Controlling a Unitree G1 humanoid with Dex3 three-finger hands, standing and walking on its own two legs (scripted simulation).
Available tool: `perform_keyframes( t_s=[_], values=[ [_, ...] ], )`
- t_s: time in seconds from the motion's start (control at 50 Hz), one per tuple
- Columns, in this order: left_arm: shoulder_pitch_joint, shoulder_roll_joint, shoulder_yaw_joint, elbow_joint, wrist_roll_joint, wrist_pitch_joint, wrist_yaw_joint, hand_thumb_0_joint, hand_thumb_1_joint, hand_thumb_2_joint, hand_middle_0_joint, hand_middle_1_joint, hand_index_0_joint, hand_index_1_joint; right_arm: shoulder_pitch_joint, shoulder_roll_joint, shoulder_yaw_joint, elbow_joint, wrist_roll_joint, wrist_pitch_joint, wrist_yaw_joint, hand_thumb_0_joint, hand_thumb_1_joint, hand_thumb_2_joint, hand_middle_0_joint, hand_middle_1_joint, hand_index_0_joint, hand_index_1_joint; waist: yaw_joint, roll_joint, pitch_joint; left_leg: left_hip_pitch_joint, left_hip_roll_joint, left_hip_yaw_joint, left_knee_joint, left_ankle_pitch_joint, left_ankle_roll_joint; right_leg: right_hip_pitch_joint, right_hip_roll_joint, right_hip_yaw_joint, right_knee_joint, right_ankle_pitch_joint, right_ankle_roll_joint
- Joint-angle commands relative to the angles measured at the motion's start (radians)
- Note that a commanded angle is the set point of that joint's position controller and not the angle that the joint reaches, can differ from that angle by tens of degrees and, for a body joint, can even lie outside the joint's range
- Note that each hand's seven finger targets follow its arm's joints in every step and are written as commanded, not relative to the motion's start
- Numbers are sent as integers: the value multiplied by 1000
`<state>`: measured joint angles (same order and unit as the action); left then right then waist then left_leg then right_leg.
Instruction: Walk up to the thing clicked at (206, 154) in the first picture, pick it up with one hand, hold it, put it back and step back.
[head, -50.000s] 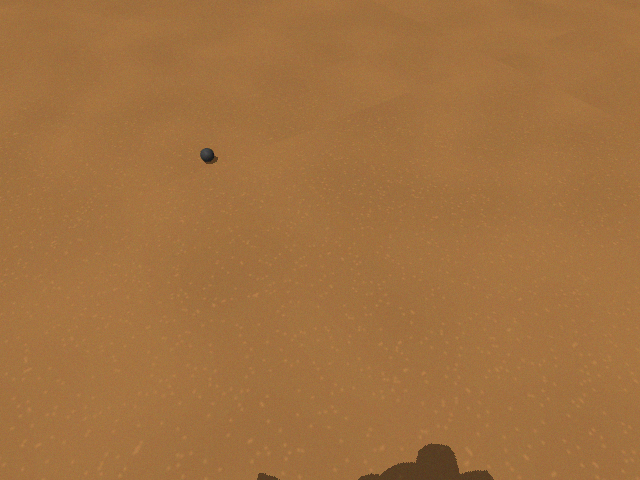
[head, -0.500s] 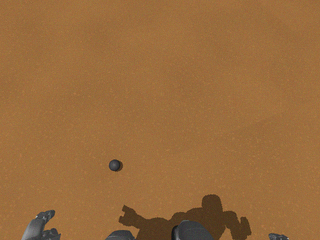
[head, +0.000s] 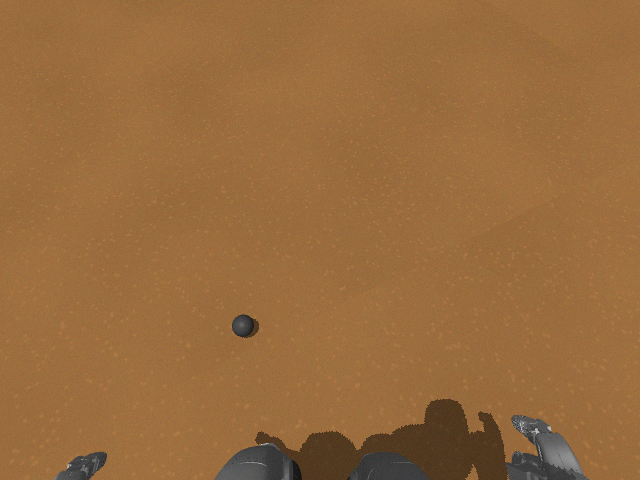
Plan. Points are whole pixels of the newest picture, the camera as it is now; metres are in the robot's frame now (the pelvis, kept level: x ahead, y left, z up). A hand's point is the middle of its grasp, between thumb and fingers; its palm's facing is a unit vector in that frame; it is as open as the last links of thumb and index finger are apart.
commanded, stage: step back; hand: left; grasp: from above
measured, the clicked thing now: (242, 325) +0.56 +0.22 -0.72
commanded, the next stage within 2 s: none
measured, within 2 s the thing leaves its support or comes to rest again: neither
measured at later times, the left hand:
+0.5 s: hand out of the picture -0.03 +0.28 -0.14, palm faces +0.04 -0.95 -0.32, open 7.4 cm
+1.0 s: hand out of the picture -0.21 +0.22 -0.12, palm faces -0.02 -0.91 -0.41, open 7.4 cm
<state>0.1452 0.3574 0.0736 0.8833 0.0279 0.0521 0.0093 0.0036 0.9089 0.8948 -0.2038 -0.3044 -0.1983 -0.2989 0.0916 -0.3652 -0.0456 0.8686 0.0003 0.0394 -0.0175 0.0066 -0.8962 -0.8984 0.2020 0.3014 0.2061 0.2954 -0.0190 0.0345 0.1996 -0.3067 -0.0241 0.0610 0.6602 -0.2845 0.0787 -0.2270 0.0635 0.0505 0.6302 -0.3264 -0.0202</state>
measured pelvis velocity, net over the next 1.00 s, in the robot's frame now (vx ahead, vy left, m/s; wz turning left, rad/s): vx -0.30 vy -0.04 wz -0.01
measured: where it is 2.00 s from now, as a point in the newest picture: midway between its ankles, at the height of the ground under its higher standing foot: outside the picture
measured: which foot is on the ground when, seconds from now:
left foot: down 0.00-0.02, up 0.04-0.30, down 0.32-0.82, up 0.84-1.00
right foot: down 0.00-0.36, up 0.38-0.78, down 0.80-1.00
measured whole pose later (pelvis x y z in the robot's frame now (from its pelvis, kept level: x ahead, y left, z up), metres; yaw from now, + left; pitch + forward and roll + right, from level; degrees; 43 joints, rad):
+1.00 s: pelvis -0.30 -0.04 +0.01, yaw +0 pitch -2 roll +2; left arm 0.22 0.35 0.08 0.79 0.05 0.08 -0.02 0.01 0.90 0.89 -0.21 -0.31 -0.20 -0.30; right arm 0.21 -0.42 -0.05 0.85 0.00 0.04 -0.05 0.01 -0.90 -0.90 0.20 0.30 0.20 0.29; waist 0.02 0.02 0.12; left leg -0.48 -0.10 -0.11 1.14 -0.47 -0.01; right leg -0.30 -0.02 0.02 0.62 -0.29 -0.02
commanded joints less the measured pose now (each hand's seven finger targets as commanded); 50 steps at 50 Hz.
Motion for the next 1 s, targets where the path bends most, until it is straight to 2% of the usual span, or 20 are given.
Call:
perform_keyframes(
  t_s=[0.0,0.02,0.04,0.12,0.24,0.3,0.32,0.34,0.36,0.38,0.44,0.6,0.7,0.76,0.78,0.8,0.82,0.84,0.9,0.98],
  values=[
    [28,305,81,-104,4,-30,-4,0,900,900,-200,-300,-200,-300,-33,-191,-60,-84,5,-21,-12,0,-900,-900,200,300,200,300,48,-299,-164,-24,-60,-116,194,-166,-60,-89,-349,424,-307,240,-257],
    [-37,312,82,-147,11,-36,0,0,900,900,-200,-300,-200,-300,-1,-196,-61,-76,-1,-15,-12,0,-900,-900,200,300,200,300,37,-316,-130,-12,-76,-145,391,-327,-79,-172,-439,503,-352,253,-316],
    [-49,296,80,-169,11,-38,3,0,900,900,-200,-300,-200,-300,45,-221,-66,-63,-2,-15,-7,0,-900,-900,200,300,200,300,22,-255,-121,-23,-71,-187,462,-329,-84,-184,-435,497,-335,304,-322],
    [-80,237,72,-189,10,-39,14,0,900,900,-200,-300,-200,-300,96,-208,-51,-41,0,-22,-6,0,-900,-900,200,300,200,300,17,-137,-165,-88,-110,-191,530,-226,-89,-78,-275,236,-257,394,-220],
    [6,236,69,-207,16,-17,14,0,900,900,-200,-300,-200,-300,130,-188,-42,-69,-4,-41,-17,0,-900,-900,200,300,200,300,47,-229,-299,-96,4,-118,-2,-227,-92,251,-266,190,-121,519,-186],
    [-10,239,60,-221,-7,9,0,0,900,900,-200,-300,-200,-300,186,-183,-61,-42,-27,-50,-18,0,-900,-900,200,300,200,300,10,-172,-298,114,-3,-67,-329,150,-77,111,-189,122,0,402,-96],
    [21,207,52,-229,-10,14,-4,0,900,900,-200,-300,-200,-300,171,-241,-77,-52,-42,-50,-18,0,-900,-900,200,300,200,300,20,-76,-292,219,118,-239,-328,139,-38,-81,-125,107,53,213,-51],
    [20,167,45,-238,-10,12,-3,0,900,900,-200,-300,-200,-300,140,-353,-98,-69,-56,-49,-15,0,-900,-900,200,300,200,300,21,178,-253,266,353,-550,-363,261,48,-330,42,36,245,-196,-3],
    [-83,232,76,-245,8,9,15,0,900,900,-200,-300,-200,-300,105,-419,-112,-92,-35,-46,-13,0,-900,-900,200,300,200,300,-55,233,-195,-9,489,-651,-391,253,215,-239,25,134,437,-331,25],
    [-108,262,81,-235,16,9,16,0,900,900,-200,-300,-200,-300,48,-387,-107,-96,-39,-55,-19,0,-900,-900,200,300,200,300,-35,170,-145,-86,476,-631,-389,253,221,-210,8,179,569,-290,18],
    [54,212,77,-174,-14,14,1,0,900,900,-200,-300,-200,-300,-32,-266,-67,-108,-39,-60,-27,0,-900,-900,200,300,200,300,81,69,-143,74,237,-249,-269,483,73,-306,67,193,656,-120,-2],
    [38,205,78,-190,2,6,-3,0,900,900,-200,-300,-200,-300,119,-280,-88,-114,-25,-59,-31,0,-900,-900,200,300,200,300,-28,129,-246,325,297,-301,-204,469,168,-303,9,119,410,-180,69],
    [105,212,81,-148,2,2,-17,0,900,900,-200,-300,-200,-300,52,-311,-92,-148,-34,-43,-27,0,-900,-900,200,300,200,300,1,181,-283,162,301,-278,-180,378,143,-90,-56,15,106,-161,36],
    [230,214,89,-82,8,-9,-27,0,900,900,-200,-300,-200,-300,3,-298,-83,-155,-17,-25,-24,0,-900,-900,200,300,200,300,73,142,-314,10,216,-209,-76,237,51,118,-62,-20,-212,73,-17],
    [211,273,103,-93,22,-13,-29,0,900,900,-200,-300,-200,-300,18,-254,-70,-161,-10,-22,-24,0,-900,-900,200,300,200,300,62,-12,-271,-149,111,-183,28,65,-6,144,-144,154,-232,36,-52],
    [169,355,120,-129,26,-11,-31,0,900,900,-200,-300,-200,-300,35,-192,-53,-173,-6,-22,-34,0,-900,-900,200,300,200,300,62,-259,-210,-337,-56,-119,197,-256,-68,97,-321,401,-298,-1,-116],
    [73,433,126,-177,32,-5,-25,0,900,900,-200,-300,-200,-300,2,-238,-78,-170,-8,-21,-54,0,-900,-900,200,300,200,300,98,-362,-165,-199,-44,-153,435,-369,-88,-209,-476,517,-378,-24,-276],
    [-4,390,115,-198,27,-6,-21,0,900,900,-200,-300,-200,-300,33,-271,-88,-138,-6,-22,-53,0,-900,-900,200,300,200,300,58,-324,-99,-123,-17,-186,513,-321,-82,-342,-464,486,-404,-65,-268],
    [-107,251,82,-222,26,-12,-10,0,900,900,-200,-300,-200,-300,127,-227,-63,-82,2,-28,-38,0,-900,-900,200,300,200,300,-8,-202,-125,-176,-94,-191,560,-174,-78,-155,-245,127,-236,246,-153],
    [8,235,80,-226,32,-10,2,0,900,900,-200,-300,-200,-300,124,-206,-45,-92,-5,-47,-45,0,-900,-900,200,300,200,300,58,-241,-180,-226,-64,-133,376,-226,-102,77,-254,118,-164,428,-185]
  ],
)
